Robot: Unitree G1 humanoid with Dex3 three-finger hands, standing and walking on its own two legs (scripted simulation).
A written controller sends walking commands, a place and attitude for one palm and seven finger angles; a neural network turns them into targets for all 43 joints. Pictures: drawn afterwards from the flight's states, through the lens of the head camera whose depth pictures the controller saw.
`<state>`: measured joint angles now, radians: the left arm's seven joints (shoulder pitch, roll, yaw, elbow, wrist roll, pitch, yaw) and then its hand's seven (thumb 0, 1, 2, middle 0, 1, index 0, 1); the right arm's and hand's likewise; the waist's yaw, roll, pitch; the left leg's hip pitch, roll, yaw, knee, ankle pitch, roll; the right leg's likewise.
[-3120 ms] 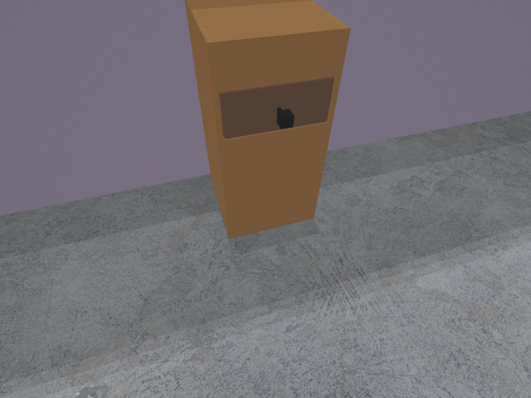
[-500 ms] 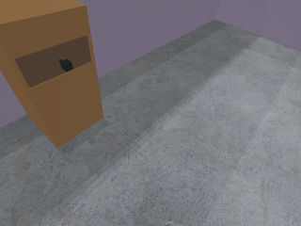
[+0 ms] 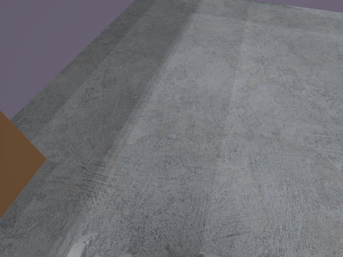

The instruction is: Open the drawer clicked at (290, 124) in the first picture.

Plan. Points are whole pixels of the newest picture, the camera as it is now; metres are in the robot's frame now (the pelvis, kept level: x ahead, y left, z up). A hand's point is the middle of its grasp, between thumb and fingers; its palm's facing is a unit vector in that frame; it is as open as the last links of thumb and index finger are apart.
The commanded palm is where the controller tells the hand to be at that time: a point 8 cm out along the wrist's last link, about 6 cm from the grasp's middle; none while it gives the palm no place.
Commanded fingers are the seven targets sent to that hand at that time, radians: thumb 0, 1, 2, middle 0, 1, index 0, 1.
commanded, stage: walk to a spot facing it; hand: left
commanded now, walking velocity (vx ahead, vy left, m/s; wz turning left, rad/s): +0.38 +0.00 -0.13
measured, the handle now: out of the picture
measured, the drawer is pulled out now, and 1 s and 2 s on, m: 0.00 0.00 0.00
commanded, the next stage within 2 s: turn to face it in 0.92 s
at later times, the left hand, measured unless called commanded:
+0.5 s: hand (89, 249) +0.17 +0.23 -0.18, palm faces -0.01 -0.99 -0.11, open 7.4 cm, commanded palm none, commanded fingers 0.00 0.90 0.90 -0.20 -0.30 -0.20 -0.30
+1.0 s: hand (136, 131) +0.56 +0.14 -0.17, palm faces -0.32 -0.93 -0.16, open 7.4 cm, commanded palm none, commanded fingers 0.00 0.90 0.90 -0.20 -0.30 -0.20 -0.30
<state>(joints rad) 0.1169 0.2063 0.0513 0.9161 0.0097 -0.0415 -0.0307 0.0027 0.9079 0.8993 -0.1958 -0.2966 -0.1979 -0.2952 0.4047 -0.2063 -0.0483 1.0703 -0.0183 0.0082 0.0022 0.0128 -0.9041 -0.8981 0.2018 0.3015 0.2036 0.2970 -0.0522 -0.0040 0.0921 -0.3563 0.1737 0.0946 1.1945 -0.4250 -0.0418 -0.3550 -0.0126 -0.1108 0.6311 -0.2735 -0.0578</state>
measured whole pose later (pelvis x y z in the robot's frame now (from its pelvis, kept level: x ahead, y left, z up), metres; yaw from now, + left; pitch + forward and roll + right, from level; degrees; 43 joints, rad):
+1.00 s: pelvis +0.41 +0.00 +0.00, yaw -17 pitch +0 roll -1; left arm 0.12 0.16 0.07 1.00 0.03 0.00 -0.03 0.01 0.91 0.90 -0.19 -0.30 -0.19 -0.29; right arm 0.53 -0.07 -0.03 1.16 -0.03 -0.06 -0.03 0.01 -0.90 -0.90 0.20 0.30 0.20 0.30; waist -0.06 0.01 0.08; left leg 0.10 0.10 0.39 0.42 -0.47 -0.04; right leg -0.51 -0.04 -0.17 0.68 -0.21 -0.05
